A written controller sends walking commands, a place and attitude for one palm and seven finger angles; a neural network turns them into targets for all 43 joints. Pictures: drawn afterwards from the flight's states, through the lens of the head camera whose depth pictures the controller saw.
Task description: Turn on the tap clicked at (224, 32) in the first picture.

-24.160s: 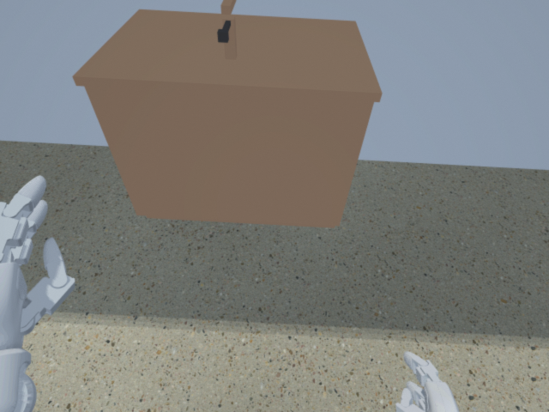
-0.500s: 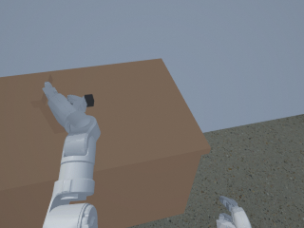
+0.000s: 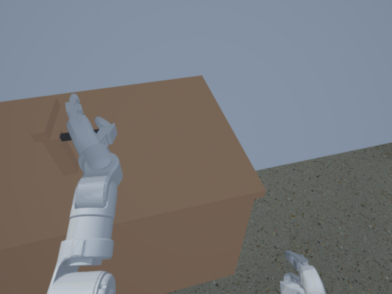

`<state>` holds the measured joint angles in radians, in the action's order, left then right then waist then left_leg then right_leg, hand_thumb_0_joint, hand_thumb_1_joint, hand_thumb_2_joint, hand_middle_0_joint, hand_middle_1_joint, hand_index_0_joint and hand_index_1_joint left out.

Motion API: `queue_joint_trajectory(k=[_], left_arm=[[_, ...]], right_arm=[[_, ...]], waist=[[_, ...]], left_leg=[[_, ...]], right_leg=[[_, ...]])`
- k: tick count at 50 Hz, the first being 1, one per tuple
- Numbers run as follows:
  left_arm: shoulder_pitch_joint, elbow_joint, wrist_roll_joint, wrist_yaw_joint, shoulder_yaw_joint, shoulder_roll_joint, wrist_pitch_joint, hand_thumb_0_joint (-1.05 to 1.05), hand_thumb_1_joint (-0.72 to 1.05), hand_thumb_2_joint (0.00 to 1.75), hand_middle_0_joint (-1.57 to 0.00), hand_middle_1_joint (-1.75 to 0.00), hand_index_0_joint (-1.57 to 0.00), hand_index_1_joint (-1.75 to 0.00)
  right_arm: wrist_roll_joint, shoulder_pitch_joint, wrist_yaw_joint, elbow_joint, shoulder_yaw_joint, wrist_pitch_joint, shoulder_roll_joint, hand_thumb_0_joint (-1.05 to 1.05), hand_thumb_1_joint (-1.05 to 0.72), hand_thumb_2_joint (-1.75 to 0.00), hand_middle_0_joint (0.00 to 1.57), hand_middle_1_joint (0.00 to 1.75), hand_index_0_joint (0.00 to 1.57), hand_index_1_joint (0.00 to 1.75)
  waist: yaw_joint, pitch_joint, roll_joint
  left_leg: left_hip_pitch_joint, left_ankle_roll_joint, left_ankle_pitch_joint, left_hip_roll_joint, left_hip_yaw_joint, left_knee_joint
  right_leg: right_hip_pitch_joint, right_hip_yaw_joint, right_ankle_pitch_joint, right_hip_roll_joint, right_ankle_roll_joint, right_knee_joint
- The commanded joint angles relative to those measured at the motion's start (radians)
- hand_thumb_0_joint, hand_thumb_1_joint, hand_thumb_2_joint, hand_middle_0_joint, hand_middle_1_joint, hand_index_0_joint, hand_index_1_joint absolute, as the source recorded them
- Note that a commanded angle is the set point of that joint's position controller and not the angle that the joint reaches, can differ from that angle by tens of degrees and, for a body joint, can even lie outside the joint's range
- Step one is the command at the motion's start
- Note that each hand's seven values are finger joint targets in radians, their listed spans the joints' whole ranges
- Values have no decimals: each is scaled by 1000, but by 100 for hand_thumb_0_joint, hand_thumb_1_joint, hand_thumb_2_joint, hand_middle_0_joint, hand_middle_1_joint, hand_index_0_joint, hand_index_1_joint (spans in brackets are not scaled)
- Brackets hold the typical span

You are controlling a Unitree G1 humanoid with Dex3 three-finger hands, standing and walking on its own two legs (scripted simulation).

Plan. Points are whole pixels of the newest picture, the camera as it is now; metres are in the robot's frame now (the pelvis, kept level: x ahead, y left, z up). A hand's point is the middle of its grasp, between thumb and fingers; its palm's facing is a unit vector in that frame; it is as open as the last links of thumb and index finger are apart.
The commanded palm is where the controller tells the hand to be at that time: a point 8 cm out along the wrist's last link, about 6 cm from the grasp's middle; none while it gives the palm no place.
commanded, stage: draw the hand back beside the body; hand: left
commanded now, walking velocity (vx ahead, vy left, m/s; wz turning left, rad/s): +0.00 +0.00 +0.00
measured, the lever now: (107, 131) +0.44 +0.27 +0.11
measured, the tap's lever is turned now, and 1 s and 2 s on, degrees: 86 86 86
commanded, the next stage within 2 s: step back with the hand held close in 1.38 s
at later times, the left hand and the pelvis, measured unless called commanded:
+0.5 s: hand (85, 168) +0.27 +0.23 +0.17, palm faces +0.34 -0.91 -0.25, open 7.6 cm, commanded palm +0.23 +0.27 +0.18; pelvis -0.01 +0.01 +0.00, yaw -1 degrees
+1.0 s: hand (50, 203) +0.21 +0.26 +0.16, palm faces +0.38 -0.88 -0.30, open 7.4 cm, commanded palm +0.16 +0.30 +0.17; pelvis -0.01 +0.02 +0.00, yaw -1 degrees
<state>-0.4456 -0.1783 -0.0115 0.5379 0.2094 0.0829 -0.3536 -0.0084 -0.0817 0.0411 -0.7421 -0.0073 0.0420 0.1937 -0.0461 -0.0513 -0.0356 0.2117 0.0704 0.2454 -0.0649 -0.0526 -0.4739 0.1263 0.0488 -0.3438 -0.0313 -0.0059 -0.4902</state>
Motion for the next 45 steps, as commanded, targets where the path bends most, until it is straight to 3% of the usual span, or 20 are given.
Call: queue_joint_trajectory(k=[1, 2, 5, 6, 7, 8, 10, 11, 12, 15, 21, 23, 27, 29, 31, 32, 40, 43, 45], left_arm=[[-202, 322, 55, -279, 45, 279, 77, 0, 90, 90, -16, -17, -16, -17], [-111, 348, 94, -288, 125, 316, 63, 0, 90, 90, -16, -17, -16, -17], [-3, 490, 133, -249, 118, 265, 17, 0, 90, 90, -16, -18, -16, -18], [190, 420, 96, -319, 108, 410, 150, 0, 90, 90, -16, -18, -16, -18], [251, 411, 101, -343, 176, 460, 221, 0, 90, 90, -16, -19, -16, -19], [210, 508, 94, -367, 119, 428, 285, 0, 90, 90, -16, -19, -16, -19], [178, 609, 86, -387, 83, 422, 369, 0, 90, 90, -16, -19, -16, -19], [151, 613, 81, -389, 74, 425, 396, 0, 90, 90, -17, -20, -17, -20], [121, 628, 78, -392, 57, 419, 416, 0, 90, 90, -17, -20, -17, -20], [137, 572, 66, -392, 18, 388, 459, 0, 90, 90, -17, -21, -17, -21], [253, 482, 67, -401, 40, 382, 499, 0, 90, 90, -18, -23, -18, -23], [300, 492, 67, -405, 66, 394, 510, 0, 90, 90, -18, -23, -18, -23], [415, 545, 72, -412, 125, 427, 522, 0, 90, 90, -18, -25, -18, -25], [419, 591, 78, -418, 115, 415, 527, 0, 90, 90, -18, -25, -18, -25], [448, 616, 78, -419, 113, 408, 527, 0, 90, 90, -19, -26, -19, -26], [455, 629, 75, -419, 127, 419, 525, 0, 90, 90, -19, -26, -19, -26], [539, 686, 70, -416, 93, 378, 525, 0, 90, 90, -19, -29, -19, -29], [577, 716, 68, -412, 109, 388, 528, 0, 90, 90, -20, -29, -20, -29], [628, 706, 73, -411, 117, 387, 525, 0, 90, 90, -20, -30, -20, -30]], right_arm=[[32, 120, 48, 214, 32, -21, 131, 0, -90, -90, 20, 30, 20, 30], [35, 133, 51, 227, 29, -20, 128, 0, -90, -90, 20, 30, 20, 30], [44, 166, 42, 263, 17, -43, 110, 0, -90, -90, 20, 30, 20, 30], [5, 52, 30, 233, 36, -52, 133, 0, -90, -90, 20, 30, 20, 30], [7, 44, 23, 240, 42, -58, 139, 0, -90, -90, 20, 30, 20, 30], [9, 48, 20, 260, 39, -70, 125, 0, -90, -90, 20, 30, 20, 30], [10, 45, 18, 272, 42, -102, 124, 0, -90, -90, 20, 30, 20, 30], [10, 42, 19, 269, 43, -117, 127, 0, -90, -90, 20, 30, 20, 30], [12, 43, 23, 262, 42, -128, 129, 0, -90, -90, 20, 30, 20, 30], [10, 36, 27, 251, 43, -158, 138, 0, -90, -90, 20, 30, 20, 30], [11, 45, 32, 242, 44, -155, 141, 0, -90, -90, 20, 30, 20, 30], [10, 47, 31, 246, 41, -148, 136, 0, -90, -90, 20, 30, 20, 30], [5, 51, 26, 259, 39, -147, 130, 0, -90, -90, 20, 30, 20, 30], [6, 52, 23, 268, 37, -148, 124, 0, -90, -90, 20, 30, 20, 30], [5, 55, 23, 272, 36, -153, 122, 0, -90, -90, 20, 30, 20, 30], [6, 59, 25, 271, 35, -153, 123, 0, -90, -90, 20, 30, 20, 30], [4, 59, 25, 270, 34, -171, 125, 0, -90, -90, 20, 30, 20, 30], [2, 57, 26, 269, 36, -174, 127, 0, -90, -90, 20, 30, 20, 30], [1, 57, 27, 269, 35, -177, 127, 0, -90, -90, 20, 30, 20, 30]], waist=[[-10, -250, 81], [-41, -252, 37], [-55, -197, 40], [0, -113, 114], [-26, -135, 74], [-9, -136, 32], [10, -129, -30], [18, -120, -18], [29, -94, -49], [33, -68, -27], [15, -49, 45], [5, -60, -6], [-11, -74, -4], [-6, -60, 11], [-6, -51, -4], [-7, -42, -45], [-2, -19, -16], [-6, -29, -31], [-8, -7, -5]], left_leg=[[-163, -91, -385, 60, 102, 7], [-160, -84, -390, 59, 98, 16], [-145, -78, -395, 55, 102, 17], [-147, -92, -343, 47, 98, -2], [-133, -94, -326, 52, 102, 13], [-152, -97, -327, 53, 110, 15], [-195, -95, -329, 49, 111, 10], [-206, -95, -314, 48, 109, 13], [-220, -94, -296, 46, 110, 16], [-229, -97, -244, 48, 100, 28], [-193, -99, -178, 49, 86, 56], [-184, -95, -170, 49, 82, 66], [-175, -90, -204, 42, 82, 69], [-161, -87, -189, 40, 81, 71], [-162, -87, -188, 39, 84, 67], [-162, -85, -181, 39, 84, 73], [-159, -85, -158, 38, 73, 70], [-156, -84, -146, 40, 69, 71], [-141, -85, -144, 40, 68, 66]], right_leg=[[-81, 13, 581, 35, 23, 33], [-101, 17, 567, 36, 26, 39], [-83, 27, 540, 38, 21, 57], [-31, 11, 577, 26, 2, 65], [-51, 10, 569, 23, 10, 69], [-48, 7, 564, 21, 9, 73], [-18, 6, 537, 24, 12, 91], [-4, 7, 512, 26, 11, 100], [19, 6, 480, 28, 13, 114], [39, 12, 409, 30, 13, 124], [20, 17, 316, 28, 12, 139], [2, 17, 297, 27, 18, 140], [-25, 21, 335, 27, 20, 140], [-19, 22, 322, 28, 20, 143], [-11, 21, 319, 28, 20, 143], [-8, 20, 305, 27, 22, 148], [12, 23, 269, 29, 22, 148], [8, 23, 252, 28, 24, 148], [12, 25, 254, 27, 22, 149]])
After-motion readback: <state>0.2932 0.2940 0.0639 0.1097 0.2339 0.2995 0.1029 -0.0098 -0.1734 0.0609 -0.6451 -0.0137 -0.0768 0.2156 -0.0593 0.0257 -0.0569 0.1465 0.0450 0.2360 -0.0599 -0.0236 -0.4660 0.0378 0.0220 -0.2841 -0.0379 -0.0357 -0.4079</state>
